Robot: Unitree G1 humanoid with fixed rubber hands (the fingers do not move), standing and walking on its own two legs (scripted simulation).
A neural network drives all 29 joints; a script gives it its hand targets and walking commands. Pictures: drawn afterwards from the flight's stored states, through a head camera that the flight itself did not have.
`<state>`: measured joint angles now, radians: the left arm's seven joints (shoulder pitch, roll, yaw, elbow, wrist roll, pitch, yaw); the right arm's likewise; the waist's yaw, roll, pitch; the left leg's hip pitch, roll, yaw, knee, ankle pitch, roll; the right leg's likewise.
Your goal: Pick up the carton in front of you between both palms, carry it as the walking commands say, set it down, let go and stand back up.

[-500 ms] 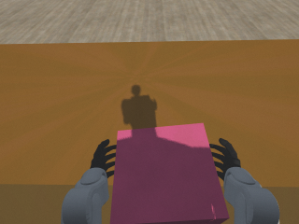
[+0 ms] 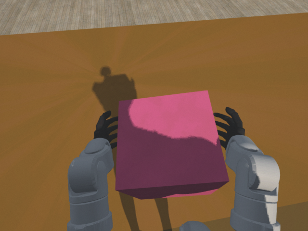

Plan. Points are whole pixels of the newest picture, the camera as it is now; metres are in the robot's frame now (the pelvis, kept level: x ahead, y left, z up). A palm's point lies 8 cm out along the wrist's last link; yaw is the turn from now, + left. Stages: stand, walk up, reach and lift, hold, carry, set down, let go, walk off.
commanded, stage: carry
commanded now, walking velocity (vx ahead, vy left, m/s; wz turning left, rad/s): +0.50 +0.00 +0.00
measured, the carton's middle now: (169, 152) +0.31 -0.03 +0.00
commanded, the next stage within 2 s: none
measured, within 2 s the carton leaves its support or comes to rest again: neither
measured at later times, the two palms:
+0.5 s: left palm (111, 54) +0.66 +0.15 +0.06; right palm (191, 47) +0.71 -0.14 +0.05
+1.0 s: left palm (126, 14) +1.04 +0.12 +0.01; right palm (186, 13) +1.03 -0.17 +0.02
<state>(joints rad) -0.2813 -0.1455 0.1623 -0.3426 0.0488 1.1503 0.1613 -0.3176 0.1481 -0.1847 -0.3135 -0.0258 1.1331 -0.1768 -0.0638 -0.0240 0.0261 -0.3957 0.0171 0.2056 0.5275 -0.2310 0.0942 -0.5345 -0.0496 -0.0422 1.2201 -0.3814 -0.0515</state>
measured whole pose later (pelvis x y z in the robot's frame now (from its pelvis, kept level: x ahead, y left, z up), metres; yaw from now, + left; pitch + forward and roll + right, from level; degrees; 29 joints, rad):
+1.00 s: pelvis +0.71 -0.01 -0.07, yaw +1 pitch +5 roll -1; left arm -0.43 -0.21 0.27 -0.16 0.15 1.05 0.25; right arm -0.47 0.16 -0.21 -0.10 -0.04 1.05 -0.25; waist -0.10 0.03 0.03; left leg -0.26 -0.08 0.12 0.53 -0.22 0.14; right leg -0.69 -0.04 0.01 1.00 -0.24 -0.05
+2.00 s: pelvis +1.38 +0.00 -0.17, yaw +2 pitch +5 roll +0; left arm -0.41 -0.18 0.26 -0.14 0.12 1.02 0.27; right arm -0.44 0.18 -0.19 -0.09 -0.07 1.01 -0.24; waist -0.06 0.00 -0.05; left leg -0.21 -0.03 0.09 0.57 -0.31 0.06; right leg -0.64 -0.05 -0.03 0.69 -0.03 -0.05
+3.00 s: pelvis +2.00 +0.01 -0.26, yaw +2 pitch +6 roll +0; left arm -0.43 -0.16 0.26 -0.11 0.12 1.02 0.26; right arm -0.44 0.17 -0.18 -0.08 -0.09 1.02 -0.23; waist -0.06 0.01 -0.10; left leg -0.14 -0.05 0.07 0.57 -0.39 0.06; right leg -0.57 -0.02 -0.07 0.54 0.07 -0.06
